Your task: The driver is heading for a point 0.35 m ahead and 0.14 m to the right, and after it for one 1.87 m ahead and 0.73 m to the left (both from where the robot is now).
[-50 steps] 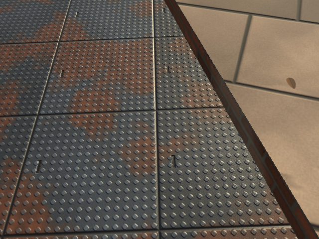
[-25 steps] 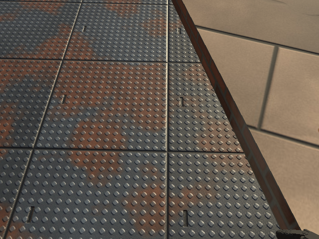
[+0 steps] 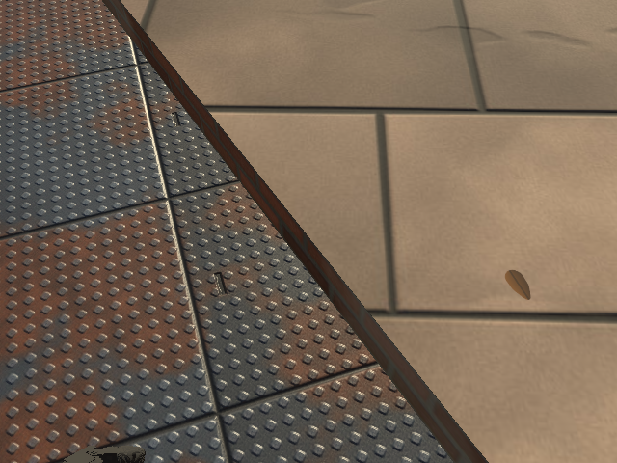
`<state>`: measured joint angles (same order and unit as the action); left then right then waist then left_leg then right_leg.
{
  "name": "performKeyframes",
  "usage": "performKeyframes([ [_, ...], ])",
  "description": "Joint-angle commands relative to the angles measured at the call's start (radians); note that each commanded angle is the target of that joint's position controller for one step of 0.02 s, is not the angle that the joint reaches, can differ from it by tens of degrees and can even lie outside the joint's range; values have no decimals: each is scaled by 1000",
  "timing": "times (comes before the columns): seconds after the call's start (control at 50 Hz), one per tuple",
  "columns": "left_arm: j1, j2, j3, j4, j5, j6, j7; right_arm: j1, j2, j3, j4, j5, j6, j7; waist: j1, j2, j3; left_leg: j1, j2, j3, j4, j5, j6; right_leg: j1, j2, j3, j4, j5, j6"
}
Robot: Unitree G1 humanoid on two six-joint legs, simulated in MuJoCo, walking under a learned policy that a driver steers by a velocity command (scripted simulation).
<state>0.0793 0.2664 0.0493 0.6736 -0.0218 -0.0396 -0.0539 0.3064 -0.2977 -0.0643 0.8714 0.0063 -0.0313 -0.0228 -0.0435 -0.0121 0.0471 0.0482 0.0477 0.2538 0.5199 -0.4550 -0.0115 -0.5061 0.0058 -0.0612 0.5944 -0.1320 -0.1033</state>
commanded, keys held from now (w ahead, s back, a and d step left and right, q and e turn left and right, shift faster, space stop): w+e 0.26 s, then w+q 0.74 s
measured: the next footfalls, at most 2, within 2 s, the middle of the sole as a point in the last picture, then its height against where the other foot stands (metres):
left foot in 0.48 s outside the picture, level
right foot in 1.14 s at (377, 245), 0.15 m higher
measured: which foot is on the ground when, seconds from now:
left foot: down 0.00-0.00, up 0.02-0.46, down 0.48-1.00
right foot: down 0.00-0.50, up 0.52-1.00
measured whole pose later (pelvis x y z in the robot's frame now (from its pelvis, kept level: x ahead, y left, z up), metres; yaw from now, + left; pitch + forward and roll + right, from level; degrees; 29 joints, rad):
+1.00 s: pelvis +0.53 -0.01 +0.02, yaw +8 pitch +5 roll +2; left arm 0.00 0.23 -0.01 0.60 0.06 -0.02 0.02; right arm 0.58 -0.25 -0.06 0.89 -0.04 -0.06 -0.05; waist -0.11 -0.02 -0.06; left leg 0.00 -0.14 -0.26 0.30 -0.35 0.10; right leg -0.96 0.00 0.02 1.76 -0.75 0.00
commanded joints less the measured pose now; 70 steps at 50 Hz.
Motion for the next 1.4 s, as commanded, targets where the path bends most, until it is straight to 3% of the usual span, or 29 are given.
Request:
performKeyframes([
  [0.02, 322, 330, 108, -8, -5, -1, 30, 33, -25, 15, -147, -20, -53, 9, 92, -273, -367, -722, -118, -187, 868, -107, -10, 897, -332, 826, -221, -170, -338],
  [0.04, 337, 240, 81, -17, -2, -11, 25, -68, -118, -3, -154, 13, -96, 29, 167, -128, -382, -831, -63, -369, 911, -90, 15, 901, -334, 843, -305, -221, -307],
  [0.06, 302, 199, 69, -18, 5, -21, 26, -139, -137, -6, -185, 40, -115, 38, 158, -77, -249, -864, -21, -356, 860, -4, 36, 788, -300, 690, -312, -153, -263],
  [0.08, 237, 184, 63, -24, 4, -27, 24, -144, -120, -3, -184, 25, -120, 31, 100, 29, -157, -819, 26, -349, 752, 68, 34, 631, -254, 572, -313, -21, -225],
  [0.1, 223, 181, 61, 31, 62, -6, 44, -104, -77, 17, -154, -70, -71, 32, 47, 71, -64, -712, 72, -308, 650, 119, 17, 468, -216, 441, -309, 201, -171],
  [0.12, 211, 160, 52, 18, 57, -3, 49, -58, -68, 20, -148, -92, -37, 33, 25, 49, -65, -615, 65, -289, 634, 122, -6, 379, -179, 379, -312, 357, -162],
  [0.18, 226, 174, 51, 35, 33, -14, 41, -20, -69, 24, -149, -68, 5, 44, 7, -24, -91, -552, 56, -259, 559, 146, -48, 287, -123, 302, -331, 427, -174],
  [0.36, 337, 166, 44, 109, 42, -22, 42, -250, -56, 39, -211, -41, -17, 53, 121, -66, -26, -571, 33, -235, 117, 413, -9, 427, -145, 304, -362, 235, -102],
  [0.46, 296, 179, 39, 136, 54, -25, 58, -60, -86, 15, -158, -40, -35, 43, 11, -25, -69, -322, -57, -196, -48, 302, 94, 499, -147, 221, -112, 550, -31],
  [0.48, 296, 151, 27, 130, 56, -28, 59, 74, -118, 3, -121, -48, -45, 35, -43, 24, -157, -146, -3, -280, -73, 312, 130, 435, -95, 165, 91, 523, -5],
  [0.5, 350, 92, 10, 90, 35, -33, 59, 177, -236, -25, -115, -55, -49, 30, -38, 224, -243, 89, 226, -675, -138, 326, 239, 163, 36, 63, 423, 182, 50],
  [0.52, 379, 113, 13, 102, 56, -33, 61, 169, -240, -37, -86, -18, -28, 44, -9, 309, -238, 140, 299, -964, -257, 306, 306, -48, 119, 67, 585, -357, 62],
  [0.54, 332, 134, 14, 107, 76, -27, 60, 89, -179, -25, -106, -5, -18, 53, 21, 148, -124, 46, 282, -882, -255, 185, 304, -111, 40, 121, 662, -318, 56],
  [0.58, 229, 122, 9, 88, 65, -31, 47, 6, -107, -8, -119, -16, -14, 55, 35, 53, -13, -131, 189, -696, -299, 214, 264, -95, -33, 118, 582, -214, 60],
  [0.66, 218, 98, -3, 87, 73, -4, 42, 42, -111, -10, -86, -9, -31, 49, 52, 97, -36, -177, 96, -552, -308, 517, 252, -37, -47, 78, 483, -158, 111],
  [0.8, 1, 58, -21, 19, 66, -3, 49, 147, -112, -21, -67, -24, -15, 25, -5, 101, -30, -83, 99, -610, -297, 494, 283, -233, -58, 54, 444, -136, 153],
  [1.0, -509, -29, -76, -351, 78, -20, 93, 477, -134, -46, 47, -66, -47, -55, -142, 165, 89, 449, 309, -870, -163, 811, 350, -1363, -44, 268, 1506, -929, 52],
  [1.04, -558, -45, -98, -427, 74, -30, 91, 406, -119, -34, 56, -51, -57, -65, -90, 107, 120, 293, 268, -755, -283, 674, 239, -1284, -74, 276, 1317, -982, 13],
  [1.08, -384, -68, -114, -413, 87, -10, 65, 261, -120, -35, 33, 5, -30, -56, 35, -43, -17, -68, 167, -592, -453, 673, 172, -649, -59, 175, 940, -609, -29],
  [1.12, 172, 1, -49, -205, 69, 17, 51, 96, -208, -54, -64, 67, -36, 10, 263, -21, -315, -638, 44, -493, -227, 1344, 160, 571, 85, -11, 768, -107, -18],
  [1.14, 441, 92, 9, -138, 79, 39, 72, 41, -313, -91, -65, 60, -59, 15, 423, 36, -448, -567, 40, -554, 96, 1401, 110, 674, 53, 101, 662, -303, -18],
  [1.16, 518, 208, 38, -70, 115, 26, 73, 39, -189, -76, -31, 27, -92, 28, 388, -252, -456, -523, -114, -565, 595, 412, 68, 617, -107, 423, 418, -467, -69],
  [1.18, 440, 281, 38, -50, 88, 48, 89, 136, -63, -48, -90, 1, -84, 60, 252, -566, -451, -570, -284, -594, 915, 80, 53, 420, -267, 960, -73, -222, -53],
  [1.2, 229, 215, 22, -90, 46, 41, 82, 268, -24, -42, -78, -31, -69, 68, 72, -420, -360, -634, -225, -606, 1061, 126, 54, 327, -331, 1119, -166, -394, -56],
  [1.24, 31, 39, -11, -53, 39, 23, 74, 217, 17, -29, -75, -61, -17, 67, -32, -220, -103, -702, -114, -412, 1079, 208, 55, 45, -270, 890, -80, -587, -67],
  [1.28, 12, -34, -17, 0, 60, -2, 71, 122, 40, -16, -115, -53, 26, 53, -50, -147, -19, -688, -81, -413, 1018, 225, 75, -149, -238, 630, -47, -659, -21],
  [1.34, 60, -8, 9, 82, 59, -35, 70, 6, 7, -19, -189, -25, 39, 39, -55, -95, -4, -694, -80, -423, 869, 328, 70, -152, -244, 440, -73, -396, -11],
  [1.36, 87, -100, -39, 81, 70, -99, 66, 69, 101, 64, -131, -52, -40, 124, 6, -82, -124, -814, -32, -506, 899, 550, 80, -64, -183, 392, -38, -401, -31],
  [1.4, 80, -72, -45, 109, 107, -112, 66, 3, 17, 45, -124, -40, -92, 157, 7, -6, -87, -860, -36, -486, 780, 664, 93, -33, -191, 272, -49, -318, -6],
])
